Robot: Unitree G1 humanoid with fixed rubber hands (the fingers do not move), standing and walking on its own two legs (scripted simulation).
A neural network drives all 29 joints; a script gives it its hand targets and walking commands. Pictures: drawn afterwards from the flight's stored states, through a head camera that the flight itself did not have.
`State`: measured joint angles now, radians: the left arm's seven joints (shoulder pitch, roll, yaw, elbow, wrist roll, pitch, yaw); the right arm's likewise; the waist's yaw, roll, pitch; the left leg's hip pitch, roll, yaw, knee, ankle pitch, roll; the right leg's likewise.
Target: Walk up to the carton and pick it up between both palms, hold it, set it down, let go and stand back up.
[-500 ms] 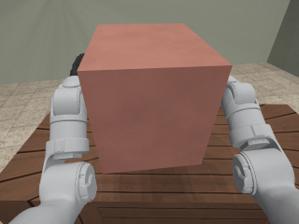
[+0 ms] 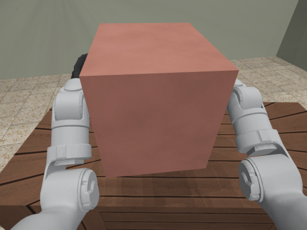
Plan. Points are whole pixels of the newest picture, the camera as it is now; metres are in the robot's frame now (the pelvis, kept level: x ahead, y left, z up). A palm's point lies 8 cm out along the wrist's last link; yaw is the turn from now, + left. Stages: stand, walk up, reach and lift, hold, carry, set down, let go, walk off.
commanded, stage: hold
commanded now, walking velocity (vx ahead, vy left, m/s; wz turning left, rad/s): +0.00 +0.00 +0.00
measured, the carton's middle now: (151, 93) +0.39 +0.02 +0.22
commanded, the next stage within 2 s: none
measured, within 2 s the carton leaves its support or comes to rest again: neither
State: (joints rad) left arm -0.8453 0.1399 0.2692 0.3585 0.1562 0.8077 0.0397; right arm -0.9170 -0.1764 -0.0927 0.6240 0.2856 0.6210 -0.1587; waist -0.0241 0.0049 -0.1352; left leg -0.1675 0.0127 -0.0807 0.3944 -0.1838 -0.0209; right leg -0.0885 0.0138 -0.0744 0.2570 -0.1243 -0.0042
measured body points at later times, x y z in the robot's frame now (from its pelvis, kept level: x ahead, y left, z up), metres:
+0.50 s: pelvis +0.00 +0.00 +0.00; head -0.07 +0.01 +0.45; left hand +0.38 +0.19 +0.26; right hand +0.40 -0.15 +0.25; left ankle +0.02 +0.12 -0.75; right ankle +0.01 -0.12 -0.75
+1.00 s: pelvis -0.01 +0.00 +0.00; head -0.08 +0.01 +0.44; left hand +0.37 +0.19 +0.27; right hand +0.39 -0.15 +0.26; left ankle +0.02 +0.12 -0.75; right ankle +0.01 -0.12 -0.75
